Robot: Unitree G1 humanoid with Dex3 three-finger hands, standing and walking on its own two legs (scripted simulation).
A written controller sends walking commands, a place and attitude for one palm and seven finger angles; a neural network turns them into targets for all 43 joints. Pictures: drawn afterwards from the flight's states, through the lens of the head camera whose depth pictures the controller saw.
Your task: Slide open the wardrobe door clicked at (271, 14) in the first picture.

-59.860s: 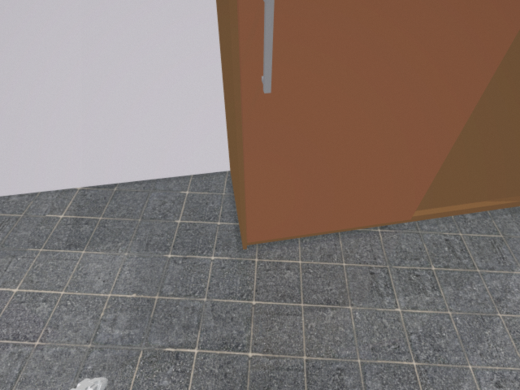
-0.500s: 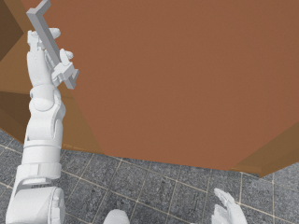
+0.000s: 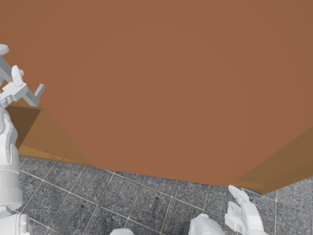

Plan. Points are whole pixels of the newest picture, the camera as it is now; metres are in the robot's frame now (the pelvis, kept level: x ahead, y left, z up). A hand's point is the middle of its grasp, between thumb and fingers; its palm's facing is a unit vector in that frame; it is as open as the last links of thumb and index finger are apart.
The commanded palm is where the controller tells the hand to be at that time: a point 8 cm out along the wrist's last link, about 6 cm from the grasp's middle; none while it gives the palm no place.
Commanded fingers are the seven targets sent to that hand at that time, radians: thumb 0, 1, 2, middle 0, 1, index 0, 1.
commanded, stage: stop walking and hold the door there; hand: left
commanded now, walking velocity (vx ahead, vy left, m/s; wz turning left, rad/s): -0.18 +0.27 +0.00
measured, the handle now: (13, 66) +0.38 +0.40 +0.16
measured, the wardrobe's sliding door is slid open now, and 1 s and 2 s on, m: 0.55 0.55 0.55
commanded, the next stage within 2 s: none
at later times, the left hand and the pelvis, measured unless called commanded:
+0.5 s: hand (18, 83) +0.34 +0.37 +0.16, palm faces +0.62 -0.75 -0.23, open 6.8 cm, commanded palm +0.29 +0.38 +0.14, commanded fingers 0.00 0.90 0.90 -0.45 -1.40 -0.45 -1.40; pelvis -0.03 +0.01 -0.01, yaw -3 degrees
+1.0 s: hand (17, 83) +0.34 +0.36 +0.16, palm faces +0.57 -0.78 -0.24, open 6.7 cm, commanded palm +0.29 +0.38 +0.14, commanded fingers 0.00 0.90 0.90 -0.45 -1.40 -0.45 -1.40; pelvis -0.08 +0.02 +0.00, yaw -7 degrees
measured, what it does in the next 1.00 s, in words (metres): steps on the spot: right foot, then left foot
